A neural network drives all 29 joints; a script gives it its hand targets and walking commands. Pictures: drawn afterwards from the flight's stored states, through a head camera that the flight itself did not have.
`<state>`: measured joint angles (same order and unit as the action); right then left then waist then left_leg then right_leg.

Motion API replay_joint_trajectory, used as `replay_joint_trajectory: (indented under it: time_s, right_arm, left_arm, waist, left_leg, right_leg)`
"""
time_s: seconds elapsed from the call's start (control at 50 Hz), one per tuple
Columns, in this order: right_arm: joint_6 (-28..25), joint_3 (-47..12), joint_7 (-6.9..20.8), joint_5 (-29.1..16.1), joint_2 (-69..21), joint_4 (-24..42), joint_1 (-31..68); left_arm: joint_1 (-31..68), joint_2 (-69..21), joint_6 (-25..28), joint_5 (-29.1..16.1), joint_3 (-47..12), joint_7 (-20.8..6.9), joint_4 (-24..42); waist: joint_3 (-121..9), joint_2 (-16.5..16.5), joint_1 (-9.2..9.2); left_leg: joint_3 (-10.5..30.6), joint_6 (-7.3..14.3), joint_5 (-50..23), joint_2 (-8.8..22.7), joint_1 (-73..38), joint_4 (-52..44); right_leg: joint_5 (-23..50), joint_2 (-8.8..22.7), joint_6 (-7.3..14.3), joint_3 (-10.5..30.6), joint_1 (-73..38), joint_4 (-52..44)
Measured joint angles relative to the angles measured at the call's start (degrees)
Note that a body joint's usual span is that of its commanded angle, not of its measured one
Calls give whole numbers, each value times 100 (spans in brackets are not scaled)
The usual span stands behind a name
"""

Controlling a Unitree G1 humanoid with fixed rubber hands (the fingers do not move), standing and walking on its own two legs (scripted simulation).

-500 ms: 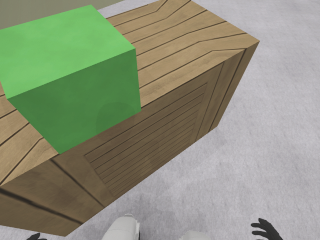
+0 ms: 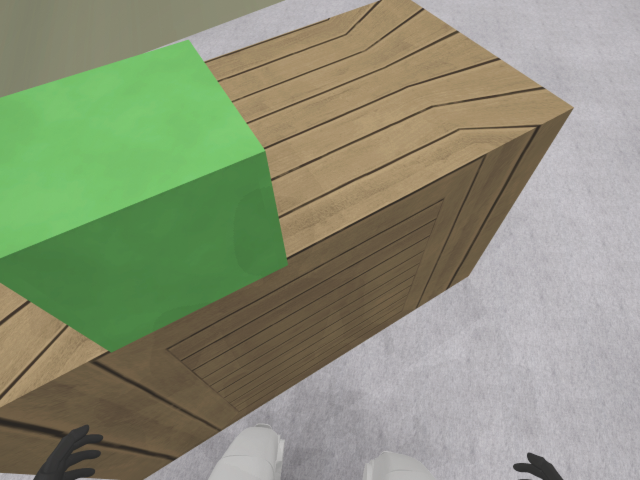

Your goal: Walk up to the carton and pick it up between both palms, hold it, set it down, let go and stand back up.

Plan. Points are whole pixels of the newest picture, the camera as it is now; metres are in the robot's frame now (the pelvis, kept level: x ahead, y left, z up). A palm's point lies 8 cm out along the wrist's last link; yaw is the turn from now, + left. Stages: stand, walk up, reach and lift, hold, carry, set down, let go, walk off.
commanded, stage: walk up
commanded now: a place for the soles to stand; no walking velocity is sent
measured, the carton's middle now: (149, 198) +0.43 +0.24 +0.07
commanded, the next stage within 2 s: none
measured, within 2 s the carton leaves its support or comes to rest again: neither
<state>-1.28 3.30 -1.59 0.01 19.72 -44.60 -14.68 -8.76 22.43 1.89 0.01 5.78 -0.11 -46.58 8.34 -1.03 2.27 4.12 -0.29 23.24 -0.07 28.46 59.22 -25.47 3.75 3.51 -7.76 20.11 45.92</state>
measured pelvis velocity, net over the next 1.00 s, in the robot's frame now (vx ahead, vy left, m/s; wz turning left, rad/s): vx -0.03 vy -0.02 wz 0.21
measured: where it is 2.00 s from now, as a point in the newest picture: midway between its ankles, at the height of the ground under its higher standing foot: outside the picture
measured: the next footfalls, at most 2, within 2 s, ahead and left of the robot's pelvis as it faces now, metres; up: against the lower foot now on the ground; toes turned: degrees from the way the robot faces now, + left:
left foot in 0.08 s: +0.10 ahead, +0.17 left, +0.00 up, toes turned -1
left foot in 0.68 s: +0.01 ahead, +0.17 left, +0.00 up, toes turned +8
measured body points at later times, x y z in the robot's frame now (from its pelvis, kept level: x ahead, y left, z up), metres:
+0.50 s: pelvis -0.01 -0.02 +0.00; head +0.05 -0.02 +0.44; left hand +0.07 +0.32 -0.09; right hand +0.12 -0.30 -0.13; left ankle -0.01 +0.17 -0.65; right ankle +0.04 -0.08 -0.71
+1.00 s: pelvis -0.03 -0.02 -0.02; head +0.02 -0.01 +0.42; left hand +0.02 +0.32 -0.12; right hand +0.13 -0.30 -0.14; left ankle -0.04 +0.15 -0.68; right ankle +0.03 -0.08 -0.71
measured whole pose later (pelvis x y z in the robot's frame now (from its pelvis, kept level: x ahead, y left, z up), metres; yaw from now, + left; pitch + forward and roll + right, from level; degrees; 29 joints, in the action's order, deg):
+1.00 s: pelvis -0.03 -0.02 -0.02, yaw +12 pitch -4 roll +3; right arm -2.0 3.3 -3.5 0.0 20.0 -45.6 -14.8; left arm -8.0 22.6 0.2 0.0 5.8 -2.0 -46.0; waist 11.2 2.3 2.1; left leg 5.5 -0.6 25.8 -1.4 26.7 62.3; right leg -26.1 4.5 4.1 -8.5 24.5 54.5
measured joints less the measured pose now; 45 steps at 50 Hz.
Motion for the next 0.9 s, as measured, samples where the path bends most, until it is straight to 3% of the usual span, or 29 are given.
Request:
replay_joint_trajectory:
  time_s: [0.08, 0.12, 0.18, 0.28, 0.3, 0.32, 0.38, 0.44, 0.5, 0.58, 0.68, 0.72, 0.8, 0.9]
  right_arm:
    - [-3, 1, 3, 0, 4, 17, -2]
    - [-9, 2, 3, 0, -3, 15, 2]
    - [-9, 2, -22, 0, -4, 17, 2]
    - [-9, 0, -74, 0, -6, 89, 1]
    - [-6, 0, -77, 0, -5, 92, 15]
    - [5, 1, -78, 0, -5, 90, 23]
    - [52, 1, -131, 0, 0, 87, 25]
    - [58, 0, -134, 0, 9, 90, 23]
    - [59, 0, -133, 0, 10, 65, 22]
    - [58, 0, -127, 0, 12, -9, 21]
    - [35, 1, -127, 0, 22, -7, 10]
    - [-10, 1, -127, 0, 22, -34, 7]
    - [-19, 0, -128, 0, 21, -86, -18]
    - [-68, 0, -139, 0, 21, -86, -15]
  left_arm:
    - [2, -1, -105, 0, -1, -34, -3]
    - [79, 3, -207, 0, 0, -58, -6]
    - [202, 7, -302, 0, 0, -65, 2]
    - [376, 11, -223, 0, -1, -93, 6]
    - [369, 9, -212, 0, 0, -96, 3]
    - [334, 7, -201, 0, 0, -94, 1]
    - [168, 9, -188, 0, 0, -105, 0]
    - [110, 8, -185, 0, 0, -99, 2]
    - [109, 7, -112, 0, -1, -103, 7]
    - [109, 5, -101, 0, -1, -143, 34]
    - [109, 3, -205, 0, -1, -194, 53]
    - [159, 8, -315, 0, 0, -193, 55]
    - [233, 10, -393, 0, 0, -156, 63]
    - [242, 12, -280, 0, -1, -170, 65]
  waist:
    - [-1, 4, -6]
    - [95, 153, -58]
    - [100, 211, -175]
    - [96, 249, -187]
    - [122, 235, -160]
    - [146, 212, -145]
    - [151, 202, -108]
    - [147, 147, -87]
    - [147, 55, -107]
    - [144, 6, -109]
    - [140, 57, -126]
    - [198, 173, -157]
    - [199, 300, -169]
    - [213, 381, -139]
  left_leg:
    - [-39, 142, -312, 19, -278, -1201]
    - [-31, -30, -271, -121, -311, -1018]
    - [142, -61, -161, -199, -327, -912]
    - [334, -220, -255, -205, -200, -912]
    - [346, -250, -275, -184, -178, -911]
    - [357, -207, -258, -167, -181, -891]
    - [350, -65, 101, -265, -19, -165]
    - [354, -51, 110, -250, 126, 477]
    - [339, -51, 112, -91, 124, 511]
    - [193, -51, 114, 121, -64, 237]
    - [-59, 70, 116, 132, -663, -782]
    - [-67, -74, 354, 11, -719, -734]
    - [25, -121, 330, -71, -701, -627]
    - [131, -230, 253, -70, -477, -593]
  right_leg:
    - [-312, 47, -33, -154, 21, 469]
    - [-399, 209, -35, -115, 185, 1188]
    - [-914, 62, -35, -11, 412, 1967]
    - [-903, -49, -36, 3, 361, 949]
    - [-432, -67, -36, -10, 348, 716]
    - [-12, -83, -31, -36, 344, 654]
    - [84, -78, 36, -40, 298, 553]
    - [220, -74, 61, -52, 237, 236]
    - [393, -74, 63, -116, 230, -3]
    - [375, -5, 66, -223, 230, 42]
    - [121, 192, 42, -296, 312, 535]
    - [-159, 339, 33, -252, 405, 972]
    - [-674, 188, 32, -52, 517, 1594]
    - [-546, 103, 32, -47, 462, 1014]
